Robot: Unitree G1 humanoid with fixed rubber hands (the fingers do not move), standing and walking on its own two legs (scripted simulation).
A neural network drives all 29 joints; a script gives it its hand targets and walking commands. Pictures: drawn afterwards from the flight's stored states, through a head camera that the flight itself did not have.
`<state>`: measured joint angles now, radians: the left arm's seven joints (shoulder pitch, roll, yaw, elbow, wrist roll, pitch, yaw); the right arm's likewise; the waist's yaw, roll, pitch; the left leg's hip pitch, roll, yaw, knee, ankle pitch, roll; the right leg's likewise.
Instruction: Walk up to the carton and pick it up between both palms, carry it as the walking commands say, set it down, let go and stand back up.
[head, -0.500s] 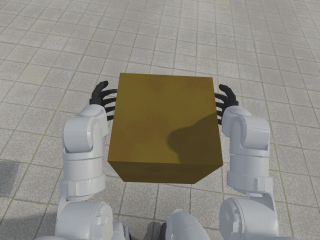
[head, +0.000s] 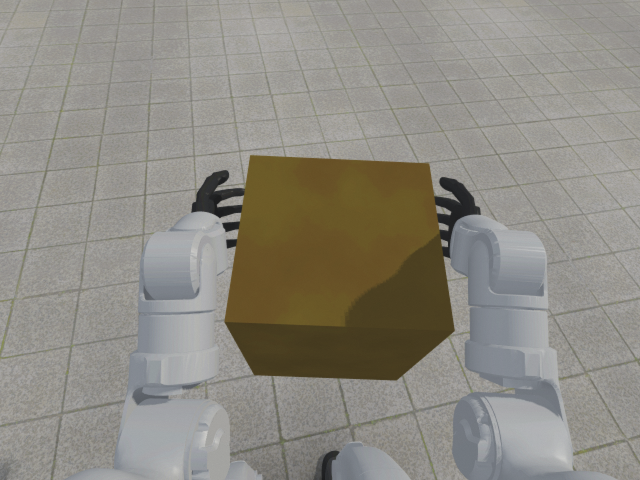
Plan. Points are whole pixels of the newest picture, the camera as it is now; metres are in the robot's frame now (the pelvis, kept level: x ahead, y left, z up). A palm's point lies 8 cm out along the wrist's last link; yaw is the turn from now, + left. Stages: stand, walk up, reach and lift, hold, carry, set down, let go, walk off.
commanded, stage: carry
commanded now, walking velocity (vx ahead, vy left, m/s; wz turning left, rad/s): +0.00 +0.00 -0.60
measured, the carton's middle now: (332, 281) +0.34 -0.03 +0.02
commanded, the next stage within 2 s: none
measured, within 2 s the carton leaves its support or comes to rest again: neither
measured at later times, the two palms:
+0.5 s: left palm (343, 268) +0.31 -0.03 +0.11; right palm (632, 368) +0.20 -0.31 +0.10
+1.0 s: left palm (453, 357) +0.21 -0.12 +0.12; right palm out of the picture +0.03 -0.36 +0.11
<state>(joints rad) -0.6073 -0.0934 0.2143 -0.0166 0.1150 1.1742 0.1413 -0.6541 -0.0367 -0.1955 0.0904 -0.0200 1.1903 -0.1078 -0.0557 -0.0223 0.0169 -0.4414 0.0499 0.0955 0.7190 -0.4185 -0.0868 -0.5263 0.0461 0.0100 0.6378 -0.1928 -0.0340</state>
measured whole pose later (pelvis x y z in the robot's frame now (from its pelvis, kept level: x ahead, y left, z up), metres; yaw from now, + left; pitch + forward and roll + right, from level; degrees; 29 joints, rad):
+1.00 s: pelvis -0.17 -0.03 +0.01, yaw -36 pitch +4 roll +0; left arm -0.69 -0.03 0.20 0.16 0.07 1.16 0.12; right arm -0.62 0.02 -0.22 0.09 -0.10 1.21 -0.12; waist 0.03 0.00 -0.01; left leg -0.53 0.16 0.11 0.93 -0.52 -0.11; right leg -0.44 0.00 -0.09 0.64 -0.26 -0.05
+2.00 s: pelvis -0.31 +0.06 +0.01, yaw -66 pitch +2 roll +0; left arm -0.57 -0.08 0.23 0.02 0.09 1.19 0.14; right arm -0.64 0.01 -0.20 0.15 -0.07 1.20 -0.12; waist -0.01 -0.04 -0.02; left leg -0.38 0.05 0.12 0.64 -0.29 0.01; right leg -0.50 0.02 -0.03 0.62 -0.26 -0.02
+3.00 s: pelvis -0.29 +0.06 +0.01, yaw -66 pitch +1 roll +0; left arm -0.64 -0.03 0.19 0.16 0.08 1.20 0.12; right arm -0.62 -0.01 -0.17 0.17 -0.08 1.24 -0.12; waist 0.01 -0.02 -0.06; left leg -0.32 0.03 0.12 0.61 -0.31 0.02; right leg -0.43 -0.05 -0.10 0.53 -0.13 -0.02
